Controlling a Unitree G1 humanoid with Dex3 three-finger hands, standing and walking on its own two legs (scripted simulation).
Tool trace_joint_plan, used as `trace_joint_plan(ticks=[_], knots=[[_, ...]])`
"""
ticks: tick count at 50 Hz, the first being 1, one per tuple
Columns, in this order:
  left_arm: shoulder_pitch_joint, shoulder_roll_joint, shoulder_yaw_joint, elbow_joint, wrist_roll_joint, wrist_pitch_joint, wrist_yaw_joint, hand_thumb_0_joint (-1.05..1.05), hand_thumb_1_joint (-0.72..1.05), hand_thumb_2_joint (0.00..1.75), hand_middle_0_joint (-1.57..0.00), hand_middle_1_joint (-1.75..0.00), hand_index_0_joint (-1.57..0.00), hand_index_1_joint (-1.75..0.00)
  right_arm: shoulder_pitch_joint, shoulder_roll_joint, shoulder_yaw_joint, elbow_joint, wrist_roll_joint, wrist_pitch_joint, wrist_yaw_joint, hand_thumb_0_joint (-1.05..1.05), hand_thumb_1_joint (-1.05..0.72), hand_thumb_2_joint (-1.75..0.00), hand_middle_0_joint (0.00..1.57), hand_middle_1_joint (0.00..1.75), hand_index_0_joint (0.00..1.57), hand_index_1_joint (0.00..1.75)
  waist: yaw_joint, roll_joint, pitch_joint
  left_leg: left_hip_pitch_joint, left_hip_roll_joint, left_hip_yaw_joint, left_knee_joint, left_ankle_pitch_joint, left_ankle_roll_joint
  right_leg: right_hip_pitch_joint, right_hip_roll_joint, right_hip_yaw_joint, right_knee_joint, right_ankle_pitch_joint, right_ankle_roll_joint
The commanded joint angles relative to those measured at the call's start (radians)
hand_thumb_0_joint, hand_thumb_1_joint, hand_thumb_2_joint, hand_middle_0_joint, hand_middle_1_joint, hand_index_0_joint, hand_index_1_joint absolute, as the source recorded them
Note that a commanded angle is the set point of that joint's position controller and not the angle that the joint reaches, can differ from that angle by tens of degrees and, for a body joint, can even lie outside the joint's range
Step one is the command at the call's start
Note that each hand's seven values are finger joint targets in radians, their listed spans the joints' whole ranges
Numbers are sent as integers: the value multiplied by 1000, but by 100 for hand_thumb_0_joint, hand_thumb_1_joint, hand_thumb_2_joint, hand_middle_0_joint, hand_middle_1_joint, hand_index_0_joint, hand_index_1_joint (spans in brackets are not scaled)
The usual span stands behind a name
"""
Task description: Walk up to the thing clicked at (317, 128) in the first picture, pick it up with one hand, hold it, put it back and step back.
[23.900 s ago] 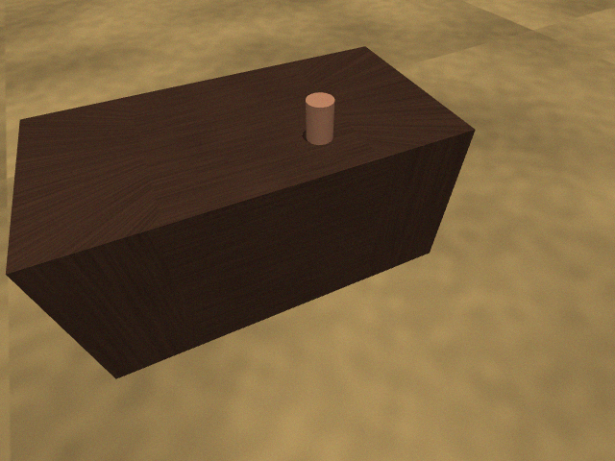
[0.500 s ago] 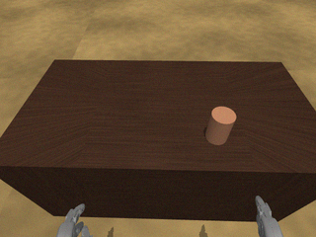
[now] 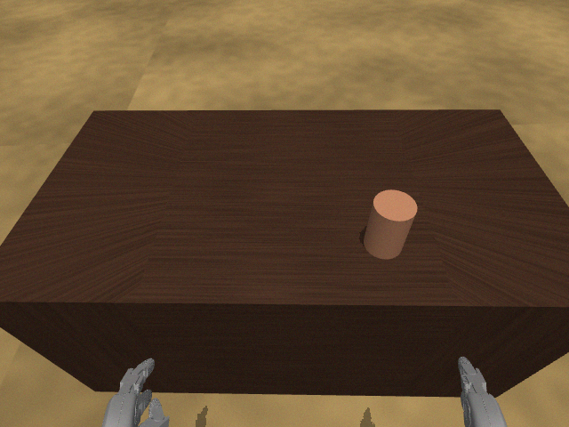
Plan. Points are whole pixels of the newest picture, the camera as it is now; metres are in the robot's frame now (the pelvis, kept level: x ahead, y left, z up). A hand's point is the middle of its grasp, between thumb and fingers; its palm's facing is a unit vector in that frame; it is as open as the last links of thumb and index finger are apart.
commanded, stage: home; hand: right
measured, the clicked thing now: (388, 225) +0.51 -0.18 -0.06
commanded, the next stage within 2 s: stand in 1.26 s
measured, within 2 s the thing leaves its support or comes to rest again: neither
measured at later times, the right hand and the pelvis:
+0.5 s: hand (433, 422) +0.17 -0.18 -0.06, palm faces +0.12 +0.95 -0.27, open 17.3 cm; pelvis +0.00 +0.00 +0.00, yaw +0 degrees
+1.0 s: hand out of the picture +0.16 -0.19 -0.09, palm faces -0.01 +0.94 -0.33, open 17.3 cm; pelvis +0.00 +0.00 +0.00, yaw +0 degrees
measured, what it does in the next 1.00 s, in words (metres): stands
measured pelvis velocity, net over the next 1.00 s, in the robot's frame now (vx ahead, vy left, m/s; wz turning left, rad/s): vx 0.00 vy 0.00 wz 0.00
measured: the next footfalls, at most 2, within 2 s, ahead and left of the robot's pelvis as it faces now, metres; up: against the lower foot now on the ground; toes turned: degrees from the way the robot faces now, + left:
none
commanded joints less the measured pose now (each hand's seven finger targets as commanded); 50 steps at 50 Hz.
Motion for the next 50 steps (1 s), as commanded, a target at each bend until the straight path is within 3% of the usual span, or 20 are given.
trace_joint_plan(ticks=[1,7,8,10,14,15,16,22,23,24,28,34,40,41,43,44,45,46,47,50], knots=[[-67,129,51,-163,5,-60,10,0,90,90,-20,-30,-20,-30,-28,-92,-53,-191,-7,-46,-9,0,54,-6,5,5,5,5,0,-5,-65,25,-34,52,-148,133,30,85,13,-14,-189,136,-9],[-59,127,52,-162,6,-66,11,0,90,90,-20,-30,-20,-30,-36,-100,-55,-238,-8,-41,-11,0,53,-6,5,5,5,5,2,-41,-129,46,-35,52,-128,200,33,122,11,-15,-172,213,-5],[-55,126,50,-158,7,-65,13,0,90,90,-20,-30,-20,-30,-11,-75,-41,-172,-7,-35,-8,0,53,-6,5,5,5,5,11,1,-103,39,-35,53,-134,202,29,107,14,-18,-167,210,-11],[-47,126,53,-151,9,-65,14,0,90,90,-20,-30,-20,-30,-16,-93,-56,-186,-11,-31,-11,0,54,-6,5,5,5,5,6,-5,-126,54,-33,52,-134,224,28,111,18,-23,-159,234,-12],[-59,126,51,-157,9,-64,16,0,90,90,-20,-30,-20,-30,-26,-89,-48,-187,-10,-28,-11,0,52,-7,5,6,5,6,10,9,-93,34,-34,50,-147,178,26,93,19,-24,-167,181,-15],[-57,124,51,-150,9,-65,17,0,90,90,-20,-30,-20,-30,-41,-111,-71,-216,-8,-31,-13,0,54,-6,5,5,5,5,1,-3,-97,43,-31,45,-151,183,27,99,21,-30,-162,183,-14],[-57,125,50,-153,8,-64,19,0,90,90,-20,-30,-20,-30,-35,-97,-58,-190,-8,-27,-12,0,53,-6,5,6,5,6,12,15,-97,40,-32,46,-153,189,25,100,23,-29,-160,188,-18],[-66,124,47,-153,7,-67,19,0,90,90,-20,-30,-20,-30,-20,-95,-55,-181,-6,-20,-10,0,53,-6,5,5,5,5,6,-8,-70,30,-31,46,-155,171,26,86,23,-30,-168,171,-14],[-66,121,47,-151,8,-66,20,0,90,90,-20,-30,-20,-30,-45,-109,-65,-226,-6,-24,-10,0,54,-6,5,5,5,5,1,-18,-82,41,-29,40,-159,175,27,93,25,-35,-162,172,-13],[-59,123,49,-151,9,-67,22,0,90,90,-20,-30,-20,-30,-18,-92,-56,-186,-7,-21,-9,0,51,-8,6,6,6,6,12,9,-99,38,-31,42,-153,192,25,102,23,-32,-156,189,-17],[-50,123,49,-147,10,-64,21,0,90,90,-20,-30,-20,-30,-7,-91,-57,-198,-7,-15,-8,0,51,-8,6,6,6,6,5,-12,-123,50,-32,48,-134,252,28,121,19,-28,-150,259,-12],[-53,123,50,-148,11,-63,24,0,90,90,-20,-30,-20,-30,-45,-107,-68,-221,-6,-10,-10,0,53,-6,5,5,5,5,6,6,-114,52,-30,44,-149,221,24,102,22,-31,-151,217,-16],[-59,129,50,-146,9,-66,23,0,90,90,-20,-30,-20,-30,-1,-80,-43,-173,-8,-5,-7,0,52,-7,5,6,5,6,6,-7,-72,30,-34,50,-146,185,29,102,17,-28,-171,190,-10],[-63,126,50,-151,9,-67,23,0,90,90,-20,-30,-20,-30,-47,-104,-61,-230,-6,-10,-10,0,52,-7,5,6,5,6,4,-11,-93,41,-34,49,-148,199,28,106,19,-28,-166,203,-9],[-62,123,48,-148,10,-66,24,0,90,90,-20,-30,-20,-30,-21,-92,-54,-194,-7,-7,-9,0,53,-6,5,6,5,6,3,7,-85,43,-32,48,-151,195,25,94,21,-30,-160,195,-13],[-62,126,52,-154,9,-68,24,0,90,90,-20,-30,-20,-30,-40,-113,-71,-234,-9,-8,-10,0,52,-7,5,6,5,6,1,-12,-120,45,-32,44,-144,210,27,110,21,-31,-156,211,-12],[-61,126,49,-151,8,-66,24,0,90,90,-20,-30,-20,-30,-14,-91,-50,-185,-8,-4,-8,0,53,-6,5,5,5,5,6,6,-88,36,-35,45,-148,193,26,100,20,-31,-162,195,-12],[-115,293,81,66,135,-10,-36,0,90,90,-20,-30,-20,-30,-146,-281,-108,166,-121,-121,52,0,53,-6,5,5,5,5,-31,78,12,152,59,-83,-192,186,86,130,-7,15,-164,260,-76],[-93,292,102,81,133,10,-70,0,90,90,-20,-30,-20,-30,-135,-290,-119,241,-120,-167,77,0,50,-8,6,6,6,6,-14,81,-34,167,70,-107,-174,221,117,153,-9,8,-162,285,-86],[-121,278,98,103,99,28,-103,0,90,90,-20,-30,-20,-30,-163,-276,-101,329,-97,-228,111,0,55,-5,5,5,5,5,-12,37,-14,129,66,-95,-184,222,116,202,-22,44,-195,250,-101]])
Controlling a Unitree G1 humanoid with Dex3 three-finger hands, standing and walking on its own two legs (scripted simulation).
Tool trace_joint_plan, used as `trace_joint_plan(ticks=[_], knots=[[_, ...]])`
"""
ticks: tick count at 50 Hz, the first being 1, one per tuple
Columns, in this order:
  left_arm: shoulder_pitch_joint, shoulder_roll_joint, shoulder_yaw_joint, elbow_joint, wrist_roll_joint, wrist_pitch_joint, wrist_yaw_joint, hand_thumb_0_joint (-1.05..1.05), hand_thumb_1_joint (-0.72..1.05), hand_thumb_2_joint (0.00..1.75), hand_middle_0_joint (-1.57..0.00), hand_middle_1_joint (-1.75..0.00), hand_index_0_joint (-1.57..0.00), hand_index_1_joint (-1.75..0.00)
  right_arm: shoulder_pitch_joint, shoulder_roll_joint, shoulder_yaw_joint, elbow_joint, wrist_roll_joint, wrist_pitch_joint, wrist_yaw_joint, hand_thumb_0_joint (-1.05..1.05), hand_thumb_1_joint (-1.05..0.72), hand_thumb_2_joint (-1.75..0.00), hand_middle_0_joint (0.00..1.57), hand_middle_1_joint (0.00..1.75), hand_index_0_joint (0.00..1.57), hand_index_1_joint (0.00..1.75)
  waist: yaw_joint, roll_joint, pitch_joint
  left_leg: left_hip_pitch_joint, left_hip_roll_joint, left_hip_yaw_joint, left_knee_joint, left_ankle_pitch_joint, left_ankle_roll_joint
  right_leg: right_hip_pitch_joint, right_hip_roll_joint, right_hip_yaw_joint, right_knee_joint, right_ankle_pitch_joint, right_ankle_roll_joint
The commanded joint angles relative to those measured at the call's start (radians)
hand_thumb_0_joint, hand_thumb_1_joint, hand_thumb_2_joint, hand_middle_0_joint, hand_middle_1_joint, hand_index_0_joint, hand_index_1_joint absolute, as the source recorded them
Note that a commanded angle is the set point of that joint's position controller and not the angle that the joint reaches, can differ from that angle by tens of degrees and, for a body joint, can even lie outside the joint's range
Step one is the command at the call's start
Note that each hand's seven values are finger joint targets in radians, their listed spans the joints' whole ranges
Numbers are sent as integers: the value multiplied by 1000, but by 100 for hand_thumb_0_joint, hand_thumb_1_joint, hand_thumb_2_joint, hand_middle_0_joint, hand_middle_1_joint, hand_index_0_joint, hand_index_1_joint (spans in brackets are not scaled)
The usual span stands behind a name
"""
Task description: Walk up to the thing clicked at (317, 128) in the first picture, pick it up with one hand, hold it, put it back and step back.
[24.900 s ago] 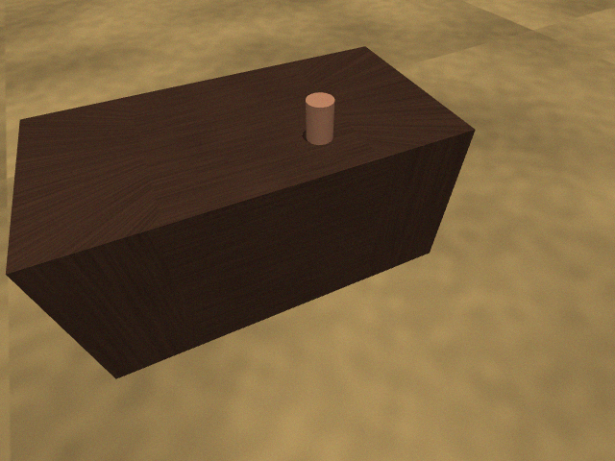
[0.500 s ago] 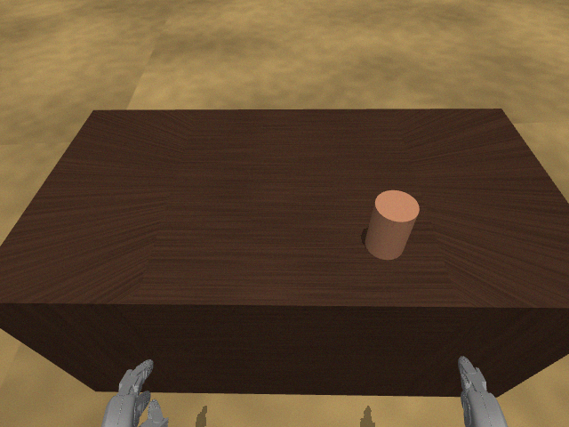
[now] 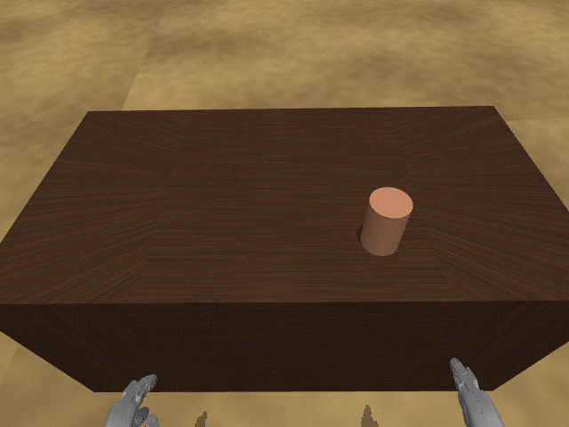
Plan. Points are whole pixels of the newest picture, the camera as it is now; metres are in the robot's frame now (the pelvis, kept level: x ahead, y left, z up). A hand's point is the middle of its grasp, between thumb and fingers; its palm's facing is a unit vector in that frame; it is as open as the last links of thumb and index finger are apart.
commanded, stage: home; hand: right
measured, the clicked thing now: (384, 222) +0.52 -0.18 -0.07
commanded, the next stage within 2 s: stand in 0.26 s
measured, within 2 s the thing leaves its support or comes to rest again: neither
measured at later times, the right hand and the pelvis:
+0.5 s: hand out of the picture +0.06 -0.26 -0.12, palm faces -0.03 +0.94 -0.34, open 16.3 cm; pelvis +0.00 -0.01 +0.04, yaw +1 degrees
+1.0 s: hand out of the picture +0.04 -0.25 -0.11, palm faces -0.05 +0.94 -0.33, open 7.6 cm; pelvis -0.01 +0.00 +0.05, yaw +1 degrees
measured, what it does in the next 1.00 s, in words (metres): rises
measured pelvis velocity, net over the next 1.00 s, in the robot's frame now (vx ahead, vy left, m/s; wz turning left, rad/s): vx -0.01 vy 0.00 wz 0.01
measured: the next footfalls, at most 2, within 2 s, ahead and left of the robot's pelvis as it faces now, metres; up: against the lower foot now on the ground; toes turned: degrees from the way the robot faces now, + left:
none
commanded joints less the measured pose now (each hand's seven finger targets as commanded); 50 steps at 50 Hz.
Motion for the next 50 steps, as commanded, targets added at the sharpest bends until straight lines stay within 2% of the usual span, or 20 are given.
trace_joint_plan(ticks=[1,3,5,8,11,12,15,17,18,20,21,23,26,28,30,33,35,44,47,50], knots=[[-73,243,98,-31,-9,2,-48,0,90,90,-20,-30,-20,-30,-47,-219,-105,106,-5,-133,44,0,51,-7,6,6,6,6,6,-6,-66,77,47,-76,-186,201,103,132,-36,68,-190,189,-92],[-51,244,97,-1,-31,13,-65,0,90,90,-20,-30,-20,-30,-79,-230,-108,174,16,-141,52,0,54,-6,5,5,5,5,13,41,-60,86,55,-99,-213,161,98,122,-21,70,-220,142,-82],[-49,244,96,46,-29,18,-72,0,90,90,-20,-30,-20,-30,-108,-224,-109,234,22,-146,56,0,56,-5,5,5,5,5,12,-1,-58,97,50,-92,-216,154,88,143,-25,84,-249,134,-84],[-62,249,100,91,-32,25,-76,0,90,90,-20,-30,-20,-30,-106,-242,-107,317,16,-153,53,0,51,-7,5,6,5,6,9,-1,-45,112,59,-106,-253,188,93,179,-24,81,-256,184,-80],[-62,265,101,139,-37,25,-73,0,90,90,-20,-30,-20,-30,-111,-246,-107,393,23,-157,50,0,53,-6,5,5,5,5,5,-26,-53,173,51,-80,-240,300,81,215,-53,109,-296,296,-89],[-61,270,100,154,-42,28,-73,0,90,90,-20,-30,-20,-30,-107,-249,-104,418,24,-156,49,0,53,-6,5,6,5,6,3,-28,-44,194,53,-79,-249,310,82,203,-52,110,-306,302,-87],[-75,288,98,197,-46,35,-70,0,90,90,-20,-30,-20,-30,-105,-256,-99,484,30,-151,47,0,51,-8,6,6,6,6,-9,-40,-9,212,49,-73,-287,269,75,215,-70,132,-380,269,-87],[-75,292,95,226,-48,39,-70,0,90,90,-20,-30,-20,-30,-121,-255,-94,524,33,-147,47,0,49,-8,6,6,6,6,-3,-50,11,232,43,-66,-309,235,68,216,-83,149,-444,226,-86],[-80,300,95,240,-49,39,-69,0,90,90,-20,-30,-20,-30,-107,-253,-91,546,34,-146,47,0,50,-8,6,6,6,6,-14,-61,5,248,45,-65,-321,244,65,237,-92,155,-460,236,-83],[-87,301,93,265,-54,42,-68,0,90,90,-20,-30,-20,-30,-103,-256,-84,586,34,-145,46,0,34,-24,20,22,20,22,-16,-41,17,261,56,-72,-365,271,62,258,-87,140,-474,258,-72],[-79,298,91,280,-57,44,-67,0,90,90,-20,-30,-20,-30,-114,-260,-84,604,35,-147,46,0,26,-32,20,30,20,30,-8,-28,17,278,62,-74,-382,292,60,272,-85,133,-478,281,-70],[-77,297,87,311,-60,45,-66,0,90,90,-20,-30,-20,-30,-117,-263,-78,634,37,-146,46,0,10,-48,20,30,20,30,-7,-30,25,279,68,-74,-413,321,54,316,-84,122,-499,308,-61],[-85,291,85,342,-63,50,-67,0,90,90,-20,-30,-20,-30,-137,-271,-71,669,38,-148,45,0,-14,-72,20,30,20,30,2,-1,42,268,82,-90,-485,297,50,365,-70,100,-521,278,-47],[-93,291,83,360,-63,52,-70,0,90,90,-20,-30,-20,-30,-162,-267,-66,687,41,-145,47,0,-30,-88,20,30,20,30,9,-8,71,272,76,-86,-509,238,47,348,-71,104,-569,191,-43],[-105,289,80,376,-58,53,-71,0,90,90,-20,-30,-20,-30,-163,-269,-64,708,40,-142,48,0,-46,-90,20,30,20,30,5,2,94,266,78,-87,-527,199,47,349,-73,106,-593,156,-40],[-104,284,80,401,-63,53,-74,0,90,90,-20,-30,-20,-30,-168,-275,-62,728,39,-147,48,0,-70,-90,20,30,20,30,9,36,72,263,92,-98,-570,208,45,402,-69,89,-574,230,-37],[-99,282,76,414,-63,49,-76,0,90,90,-20,-30,-20,-30,-187,-284,-64,738,44,-148,49,0,-86,-90,20,30,20,30,15,21,62,293,88,-92,-567,234,43,401,-76,93,-596,229,-33],[-129,286,70,449,-61,56,-78,0,90,90,-20,-30,-20,-30,-197,-286,-61,773,44,-142,51,0,-90,-90,20,30,20,30,7,13,85,280,92,-99,-613,163,39,399,-72,82,-616,196,-23],[-122,284,66,456,-62,54,-76,0,90,90,-20,-30,-20,-30,-210,-290,-62,778,46,-143,52,0,-90,-90,20,30,20,30,9,9,60,317,100,-99,-609,221,42,405,-81,82,-616,249,-21],[-126,289,63,461,-61,54,-75,0,90,90,-20,-30,-20,-30,-209,-289,-61,784,47,-141,54,0,-90,-90,20,30,20,30,4,-15,70,337,92,-91,-603,214,40,370,-81,87,-637,208,-18]])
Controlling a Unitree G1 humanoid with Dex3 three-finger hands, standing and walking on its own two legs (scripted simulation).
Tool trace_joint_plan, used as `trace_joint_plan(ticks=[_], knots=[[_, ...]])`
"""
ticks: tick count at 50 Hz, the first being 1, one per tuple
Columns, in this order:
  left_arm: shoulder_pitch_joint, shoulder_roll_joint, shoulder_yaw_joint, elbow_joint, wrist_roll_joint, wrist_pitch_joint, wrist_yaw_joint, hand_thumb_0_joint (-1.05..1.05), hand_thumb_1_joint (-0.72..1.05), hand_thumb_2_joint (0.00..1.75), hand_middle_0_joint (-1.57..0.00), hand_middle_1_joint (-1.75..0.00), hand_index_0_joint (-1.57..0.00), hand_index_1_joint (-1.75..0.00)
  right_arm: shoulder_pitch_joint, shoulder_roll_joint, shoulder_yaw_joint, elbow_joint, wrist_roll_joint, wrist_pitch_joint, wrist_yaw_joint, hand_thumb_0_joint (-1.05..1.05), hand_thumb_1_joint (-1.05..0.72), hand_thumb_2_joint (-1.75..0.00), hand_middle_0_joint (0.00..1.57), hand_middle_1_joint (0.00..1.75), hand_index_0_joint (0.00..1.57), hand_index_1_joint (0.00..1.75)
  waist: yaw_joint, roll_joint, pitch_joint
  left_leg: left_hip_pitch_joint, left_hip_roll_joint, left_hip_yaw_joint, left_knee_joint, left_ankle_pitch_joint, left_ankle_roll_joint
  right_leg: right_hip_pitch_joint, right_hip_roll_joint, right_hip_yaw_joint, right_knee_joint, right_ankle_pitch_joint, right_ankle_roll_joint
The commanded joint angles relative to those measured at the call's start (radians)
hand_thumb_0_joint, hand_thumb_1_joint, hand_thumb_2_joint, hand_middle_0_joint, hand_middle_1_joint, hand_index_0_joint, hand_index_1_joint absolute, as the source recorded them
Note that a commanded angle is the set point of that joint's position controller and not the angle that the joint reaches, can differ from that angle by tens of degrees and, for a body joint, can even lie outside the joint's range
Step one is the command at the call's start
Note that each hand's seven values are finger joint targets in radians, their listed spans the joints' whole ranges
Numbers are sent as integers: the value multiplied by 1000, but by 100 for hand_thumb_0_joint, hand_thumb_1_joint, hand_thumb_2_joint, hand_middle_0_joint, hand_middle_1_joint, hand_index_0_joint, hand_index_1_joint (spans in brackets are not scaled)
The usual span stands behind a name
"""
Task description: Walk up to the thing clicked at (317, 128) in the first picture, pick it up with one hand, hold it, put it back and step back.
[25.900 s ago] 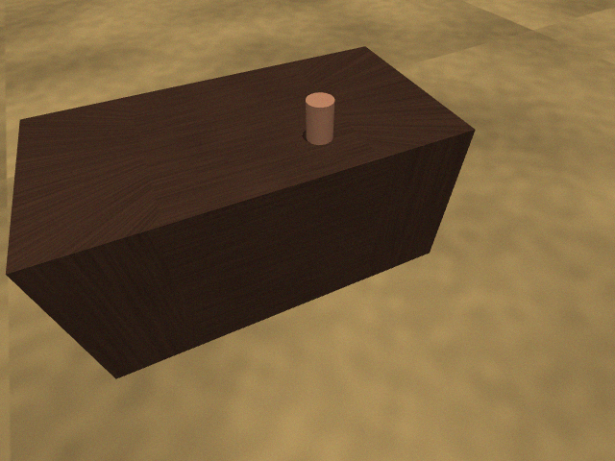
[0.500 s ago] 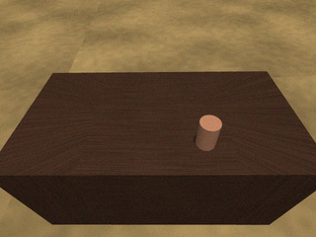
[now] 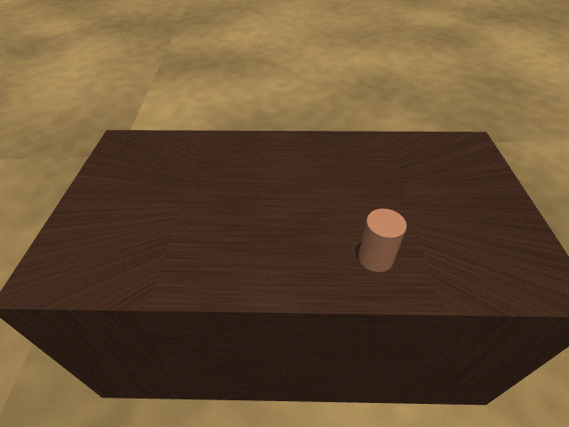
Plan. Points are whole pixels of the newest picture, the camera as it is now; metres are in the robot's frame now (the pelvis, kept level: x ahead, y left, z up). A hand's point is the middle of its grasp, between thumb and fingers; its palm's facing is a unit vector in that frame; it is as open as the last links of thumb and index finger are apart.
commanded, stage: stand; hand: right
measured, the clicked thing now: (381, 241) +0.53 -0.19 -0.12
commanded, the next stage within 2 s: step back in 1.88 s
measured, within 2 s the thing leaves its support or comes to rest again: neither
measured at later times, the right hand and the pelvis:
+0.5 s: hand out of the picture +0.08 -0.25 -0.16, palm faces -0.02 +0.94 -0.34, open 7.4 cm; pelvis +0.02 +0.00 +0.00, yaw +0 degrees
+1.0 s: hand out of the picture +0.08 -0.24 -0.16, palm faces -0.02 +0.94 -0.33, open 7.4 cm; pelvis +0.02 +0.01 +0.00, yaw +0 degrees
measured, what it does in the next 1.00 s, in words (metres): stands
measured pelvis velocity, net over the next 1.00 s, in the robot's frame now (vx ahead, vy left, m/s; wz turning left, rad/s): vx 0.02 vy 0.01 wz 0.00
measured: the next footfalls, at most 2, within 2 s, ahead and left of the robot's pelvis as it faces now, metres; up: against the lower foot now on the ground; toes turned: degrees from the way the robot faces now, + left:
none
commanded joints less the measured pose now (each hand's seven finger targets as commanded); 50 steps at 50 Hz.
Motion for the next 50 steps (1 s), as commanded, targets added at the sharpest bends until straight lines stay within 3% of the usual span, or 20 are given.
trace_joint_plan(ticks=[1,5,11,15,22,27,33,39,43,47,50], knots=[[-59,203,30,-57,1,-20,12,0,90,90,-20,-30,-20,-30,-27,-209,-42,-47,-1,-17,-12,0,-90,-90,20,30,20,30,-7,-7,-9,-57,83,-83,-111,-81,51,0,-92,106,-102,-61,-22],[-50,200,27,-55,0,-24,13,0,90,90,-20,-30,-20,-30,-39,-211,-40,-46,1,-16,-10,0,-90,-90,20,30,20,30,-2,-16,-38,-41,88,-79,-110,-19,52,27,-101,107,-94,-6,-21],[-37,200,24,-46,-1,-25,15,0,90,90,-20,-30,-20,-30,-57,-211,-42,-43,5,-15,-8,0,-90,-90,20,30,20,30,-1,-19,-34,-15,84,-74,-100,6,53,8,-104,103,-105,1,-22],[-39,205,25,-51,-2,-31,16,0,90,90,-20,-30,-20,-30,-56,-211,-40,-40,6,-18,-8,0,-90,-90,20,30,20,30,-3,-13,-77,10,91,-66,-87,115,52,52,-115,101,-91,132,-18],[-41,199,24,-50,-4,-27,17,0,90,90,-20,-30,-20,-30,-66,-220,-42,-34,7,-15,-10,0,-90,-90,20,30,20,30,0,-1,-69,17,94,-63,-98,119,49,61,-113,95,-101,137,-17],[-51,199,26,-53,-2,-23,16,0,90,90,-20,-30,-20,-30,-70,-221,-42,-35,6,-15,-9,0,-90,-90,20,30,20,30,0,1,-47,1,92,-65,-117,70,44,49,-110,94,-109,74,-17],[-58,200,29,-61,-4,-28,17,0,90,90,-20,-30,-20,-30,-65,-223,-42,-39,8,-18,-9,0,-90,-90,20,30,20,30,-4,1,-81,18,100,-61,-102,169,49,93,-118,90,-95,183,-15],[-64,203,29,-68,-4,-25,17,0,90,90,-20,-30,-20,-30,-74,-226,-45,-42,7,-17,-9,0,-90,-90,20,30,20,30,-3,-5,-87,32,101,-61,-105,164,46,85,-119,88,-96,170,-18],[-65,211,30,-65,-5,-21,15,0,90,90,-20,-30,-20,-30,-68,-217,-43,-39,6,-15,-7,0,-90,-90,20,30,20,30,-6,-14,-45,6,93,-62,-128,74,43,55,-113,90,-114,82,-19],[-65,210,30,-69,-4,-23,15,0,90,90,-20,-30,-20,-30,-70,-225,-47,-41,6,-15,-6,0,-90,-90,20,30,20,30,-7,-17,-44,-2,92,-67,-132,51,46,55,-112,91,-119,49,-20],[-54,202,28,-71,-6,-24,14,0,90,90,-20,-30,-20,-30,-79,-228,-47,-42,8,-15,-5,0,-90,-90,20,30,20,30,-1,3,-52,10,91,-65,-127,60,48,45,-115,94,-122,73,-19]])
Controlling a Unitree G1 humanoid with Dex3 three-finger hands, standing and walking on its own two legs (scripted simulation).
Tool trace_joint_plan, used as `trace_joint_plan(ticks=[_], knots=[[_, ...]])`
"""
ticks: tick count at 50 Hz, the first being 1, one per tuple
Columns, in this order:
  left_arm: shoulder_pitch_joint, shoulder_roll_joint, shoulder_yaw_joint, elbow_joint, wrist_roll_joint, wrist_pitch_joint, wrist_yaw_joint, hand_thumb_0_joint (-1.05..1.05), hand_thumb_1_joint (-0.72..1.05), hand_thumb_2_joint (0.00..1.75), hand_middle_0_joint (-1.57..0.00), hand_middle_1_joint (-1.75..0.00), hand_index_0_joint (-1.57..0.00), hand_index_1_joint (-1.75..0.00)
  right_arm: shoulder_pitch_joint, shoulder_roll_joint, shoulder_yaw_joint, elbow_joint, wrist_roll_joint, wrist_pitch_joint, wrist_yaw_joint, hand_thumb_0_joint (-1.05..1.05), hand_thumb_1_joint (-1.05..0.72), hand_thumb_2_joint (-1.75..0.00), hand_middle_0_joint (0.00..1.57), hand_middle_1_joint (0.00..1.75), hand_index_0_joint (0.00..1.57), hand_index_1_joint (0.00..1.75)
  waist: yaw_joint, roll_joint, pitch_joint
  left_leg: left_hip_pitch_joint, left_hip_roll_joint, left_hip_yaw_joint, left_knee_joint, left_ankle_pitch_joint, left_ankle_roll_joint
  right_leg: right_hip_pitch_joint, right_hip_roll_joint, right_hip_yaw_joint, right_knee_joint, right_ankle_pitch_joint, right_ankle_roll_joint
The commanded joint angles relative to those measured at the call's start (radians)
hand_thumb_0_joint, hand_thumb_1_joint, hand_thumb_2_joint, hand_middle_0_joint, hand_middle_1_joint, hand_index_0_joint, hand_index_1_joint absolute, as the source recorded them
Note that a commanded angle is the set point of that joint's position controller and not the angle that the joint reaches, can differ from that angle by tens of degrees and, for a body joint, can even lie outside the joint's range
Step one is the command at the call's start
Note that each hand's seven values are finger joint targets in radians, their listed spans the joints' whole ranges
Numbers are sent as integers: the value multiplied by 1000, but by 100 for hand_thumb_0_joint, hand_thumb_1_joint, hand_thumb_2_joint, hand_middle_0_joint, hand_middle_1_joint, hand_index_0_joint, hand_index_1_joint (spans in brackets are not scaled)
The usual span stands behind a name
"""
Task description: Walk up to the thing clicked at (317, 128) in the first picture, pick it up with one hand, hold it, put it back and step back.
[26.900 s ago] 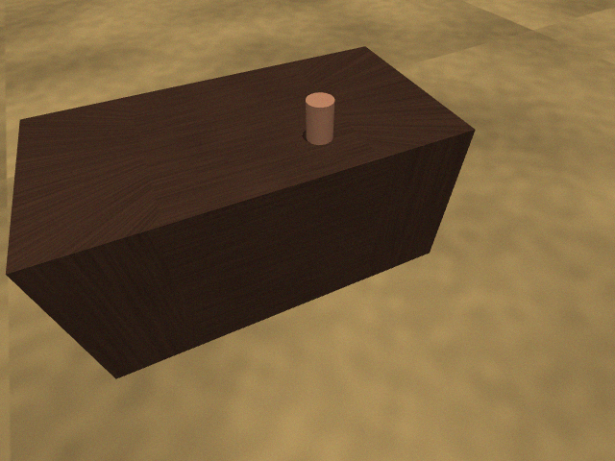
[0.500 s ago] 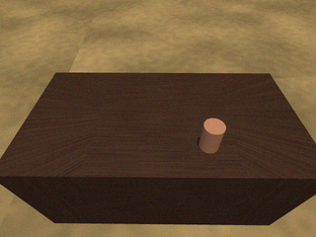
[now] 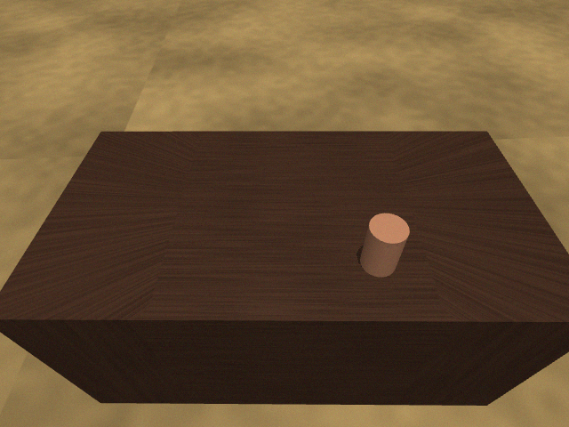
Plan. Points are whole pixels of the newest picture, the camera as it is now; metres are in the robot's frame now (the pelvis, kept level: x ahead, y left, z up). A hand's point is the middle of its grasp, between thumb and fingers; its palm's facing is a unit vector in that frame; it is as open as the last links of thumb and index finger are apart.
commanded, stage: stand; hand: right
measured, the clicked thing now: (383, 245) +0.51 -0.19 -0.12
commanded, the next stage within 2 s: step back in 0.88 s
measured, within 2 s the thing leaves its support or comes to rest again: neither
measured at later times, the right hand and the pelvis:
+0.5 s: hand out of the picture +0.08 -0.25 -0.16, palm faces -0.04 +0.94 -0.34, open 7.4 cm; pelvis +0.01 +0.00 +0.00, yaw +0 degrees
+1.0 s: hand out of the picture +0.08 -0.26 -0.16, palm faces -0.03 +0.94 -0.35, open 7.4 cm; pelvis +0.00 +0.00 -0.01, yaw +0 degrees
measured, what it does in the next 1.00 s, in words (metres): stands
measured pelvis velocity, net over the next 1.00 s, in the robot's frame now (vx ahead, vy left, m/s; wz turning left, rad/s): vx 0.00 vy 0.00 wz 0.01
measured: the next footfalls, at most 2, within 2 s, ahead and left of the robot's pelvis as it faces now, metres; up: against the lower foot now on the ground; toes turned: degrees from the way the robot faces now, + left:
right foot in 1.68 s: -0.12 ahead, -0.11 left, +0.00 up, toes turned -1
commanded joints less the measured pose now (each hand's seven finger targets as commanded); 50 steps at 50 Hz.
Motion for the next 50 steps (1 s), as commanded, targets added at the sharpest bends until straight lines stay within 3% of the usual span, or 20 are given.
trace_joint_plan(ticks=[1,18,23,28,41,43,44,47,50], knots=[[-36,213,37,-61,3,-19,11,0,90,90,-20,-30,-20,-30,-33,-212,-44,-59,0,-20,-14,0,-90,-90,20,30,20,30,0,-14,-51,-35,103,-76,-69,59,37,25,-105,85,-56,71,-35],[-18,209,36,-63,1,-17,11,0,90,90,-20,-30,-20,-30,-31,-217,-40,-66,2,-20,-13,0,-90,-90,20,30,20,30,5,3,-61,-24,102,-75,-61,105,38,32,-108,80,-51,116,-34],[-27,210,37,-69,1,-18,12,0,90,90,-20,-30,-20,-30,-29,-223,-41,-69,3,-21,-14,0,-90,-90,20,30,20,30,3,-1,-75,-8,108,-74,-50,161,40,46,-114,80,-42,164,-35],[-29,215,38,-70,1,-18,13,0,90,90,-20,-30,-20,-30,-33,-214,-39,-74,2,-20,-14,0,-90,-90,20,30,20,30,2,-14,-61,-19,103,-76,-58,128,37,33,-112,79,-53,130,-32],[-27,219,39,-79,0,-21,12,0,90,90,-20,-30,-20,-30,-40,-221,-43,-79,5,-20,-14,0,-90,-90,20,30,20,30,4,-6,-95,15,108,-73,-41,197,39,54,-116,72,-42,199,-36],[-24,213,36,-77,0,-20,12,0,90,90,-20,-30,-20,-30,-39,-217,-41,-76,4,-20,-14,0,-90,-90,20,30,20,30,5,-1,-73,-2,103,-72,-50,166,37,42,-114,71,-54,175,-33],[-42,279,80,-110,-18,-8,18,0,90,90,-20,-30,-20,-30,-72,-268,-66,-87,6,2,-9,0,-90,-90,20,30,20,30,9,-8,42,-74,83,-83,43,291,66,-45,-90,75,38,302,-36],[-13,256,83,-147,-18,0,25,0,90,90,-20,-30,-20,-30,-32,-259,-76,-119,18,15,-7,0,-90,-90,20,30,20,30,1,-3,-61,-48,98,-68,103,381,94,-12,-82,54,107,336,-59],[-35,247,84,-187,-12,13,23,0,90,90,-20,-30,-20,-30,-37,-268,-94,-153,19,28,-4,0,-90,-90,20,30,20,30,-9,3,-119,-80,90,-73,145,301,120,-24,-77,68,162,264,-82]])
